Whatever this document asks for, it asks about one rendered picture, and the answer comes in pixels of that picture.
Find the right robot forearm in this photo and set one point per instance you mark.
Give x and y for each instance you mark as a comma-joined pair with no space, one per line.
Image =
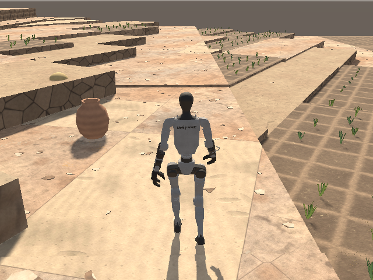
212,151

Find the robot right upper arm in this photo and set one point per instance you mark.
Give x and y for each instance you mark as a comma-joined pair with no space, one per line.
204,122

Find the robot right shin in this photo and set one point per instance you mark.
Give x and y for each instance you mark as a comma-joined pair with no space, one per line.
199,216

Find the right robot foot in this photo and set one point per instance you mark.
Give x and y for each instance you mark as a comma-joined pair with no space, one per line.
200,240

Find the left robot hand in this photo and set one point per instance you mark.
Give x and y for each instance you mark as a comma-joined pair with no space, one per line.
155,179

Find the left robot forearm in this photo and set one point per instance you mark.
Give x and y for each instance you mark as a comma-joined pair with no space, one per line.
158,159

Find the right robot hand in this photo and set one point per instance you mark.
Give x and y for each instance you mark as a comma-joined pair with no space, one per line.
212,160

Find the robot left upper arm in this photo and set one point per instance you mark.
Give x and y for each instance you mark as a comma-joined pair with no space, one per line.
165,133

